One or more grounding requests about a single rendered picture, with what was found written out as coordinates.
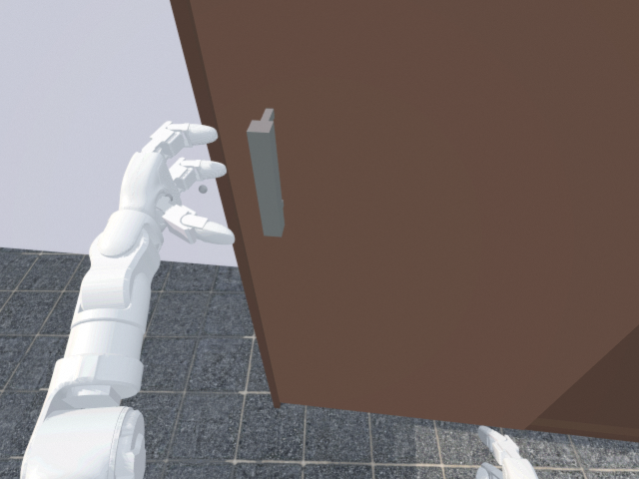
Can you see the wardrobe door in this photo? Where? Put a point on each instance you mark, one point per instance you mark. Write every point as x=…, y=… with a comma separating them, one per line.
x=461, y=195
x=608, y=393

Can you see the robot right hand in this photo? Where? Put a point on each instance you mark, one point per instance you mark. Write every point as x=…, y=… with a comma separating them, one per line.
x=506, y=453

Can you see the left robot forearm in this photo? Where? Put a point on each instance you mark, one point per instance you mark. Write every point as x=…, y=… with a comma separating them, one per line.
x=101, y=364

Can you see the left robot upper arm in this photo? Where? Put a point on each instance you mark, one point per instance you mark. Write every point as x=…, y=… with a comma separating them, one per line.
x=91, y=443

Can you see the robot left hand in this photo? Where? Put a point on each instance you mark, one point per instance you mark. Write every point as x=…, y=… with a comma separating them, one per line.
x=147, y=180

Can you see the handle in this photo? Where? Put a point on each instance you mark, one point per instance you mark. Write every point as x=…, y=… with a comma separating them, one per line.
x=264, y=156

